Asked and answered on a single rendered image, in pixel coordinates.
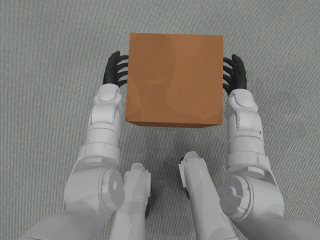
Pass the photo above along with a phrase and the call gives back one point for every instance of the left robot shin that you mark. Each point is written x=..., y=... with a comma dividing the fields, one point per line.
x=137, y=166

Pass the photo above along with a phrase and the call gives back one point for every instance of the robot left foot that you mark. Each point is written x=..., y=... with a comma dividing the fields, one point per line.
x=147, y=207

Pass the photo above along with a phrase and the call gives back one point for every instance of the robot left upper arm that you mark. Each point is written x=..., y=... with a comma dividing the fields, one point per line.
x=91, y=196

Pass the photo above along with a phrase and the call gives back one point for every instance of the robot right hand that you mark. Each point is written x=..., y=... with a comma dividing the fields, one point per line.
x=238, y=78

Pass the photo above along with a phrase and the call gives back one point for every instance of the robot right upper arm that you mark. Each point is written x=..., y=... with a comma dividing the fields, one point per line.
x=256, y=208

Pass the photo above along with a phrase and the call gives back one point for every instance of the left robot forearm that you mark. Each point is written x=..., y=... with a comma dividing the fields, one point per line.
x=101, y=146

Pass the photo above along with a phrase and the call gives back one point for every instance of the right robot forearm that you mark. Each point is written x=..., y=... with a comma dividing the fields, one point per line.
x=246, y=153

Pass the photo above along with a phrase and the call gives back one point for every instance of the robot left hand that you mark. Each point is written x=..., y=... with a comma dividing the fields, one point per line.
x=111, y=75

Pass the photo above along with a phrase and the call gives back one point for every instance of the carton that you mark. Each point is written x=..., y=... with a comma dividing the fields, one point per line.
x=175, y=80

